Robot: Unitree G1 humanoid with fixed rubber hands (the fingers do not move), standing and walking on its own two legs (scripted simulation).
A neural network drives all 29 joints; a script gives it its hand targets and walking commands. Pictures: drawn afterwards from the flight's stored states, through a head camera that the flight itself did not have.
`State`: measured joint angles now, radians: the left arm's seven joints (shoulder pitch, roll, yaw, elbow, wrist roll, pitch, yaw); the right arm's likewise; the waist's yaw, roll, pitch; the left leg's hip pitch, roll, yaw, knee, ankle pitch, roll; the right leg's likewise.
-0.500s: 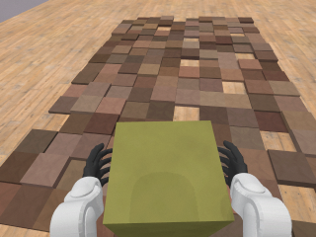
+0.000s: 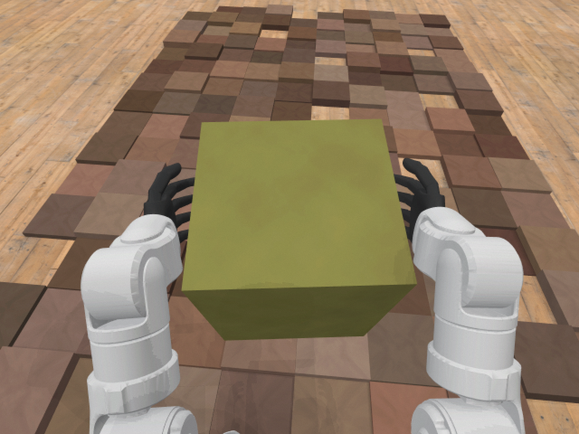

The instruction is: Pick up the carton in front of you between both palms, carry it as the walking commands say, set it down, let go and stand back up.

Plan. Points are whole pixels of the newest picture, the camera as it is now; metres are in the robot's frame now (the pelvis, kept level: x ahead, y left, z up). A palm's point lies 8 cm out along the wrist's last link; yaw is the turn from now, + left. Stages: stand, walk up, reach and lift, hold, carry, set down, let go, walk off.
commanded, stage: carry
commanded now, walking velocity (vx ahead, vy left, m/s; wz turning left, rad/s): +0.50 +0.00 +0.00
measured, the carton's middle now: (293, 243) +0.35 -0.01 +0.10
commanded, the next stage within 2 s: none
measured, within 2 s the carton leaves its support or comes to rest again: neither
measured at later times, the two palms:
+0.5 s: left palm (195, 77) +0.67 +0.15 +0.17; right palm (362, 75) +0.68 -0.15 +0.17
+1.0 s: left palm out of the picture +0.99 +0.18 +0.20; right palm out of the picture +0.97 -0.12 +0.21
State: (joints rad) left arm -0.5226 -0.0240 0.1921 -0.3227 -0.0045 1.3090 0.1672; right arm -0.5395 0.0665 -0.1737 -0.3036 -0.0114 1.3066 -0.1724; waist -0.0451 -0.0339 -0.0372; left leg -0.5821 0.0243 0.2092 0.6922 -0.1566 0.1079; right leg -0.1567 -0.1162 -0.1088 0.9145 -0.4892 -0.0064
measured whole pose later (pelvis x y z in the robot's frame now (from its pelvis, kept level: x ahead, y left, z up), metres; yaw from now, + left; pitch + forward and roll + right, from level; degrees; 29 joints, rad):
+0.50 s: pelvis +0.31 -0.02 +0.04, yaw +2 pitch +6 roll -2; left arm -0.65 -0.12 0.26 -0.19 0.06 1.21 0.17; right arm -0.62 0.06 -0.29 -0.23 0.00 1.24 -0.15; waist 0.02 0.04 0.06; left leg -0.33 0.05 0.04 1.01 -0.37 0.03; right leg -0.55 0.02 -0.15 0.65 -0.34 -0.11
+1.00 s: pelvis +0.64 +0.04 +0.07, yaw +1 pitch +6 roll -1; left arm -0.54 -0.09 0.23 -0.27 0.02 1.22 0.16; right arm -0.51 0.09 -0.22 -0.28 -0.01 1.21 -0.16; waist -0.06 -0.01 0.00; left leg -0.36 0.01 0.15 0.49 -0.23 0.08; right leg -0.58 -0.03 -0.04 1.10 -0.38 -0.03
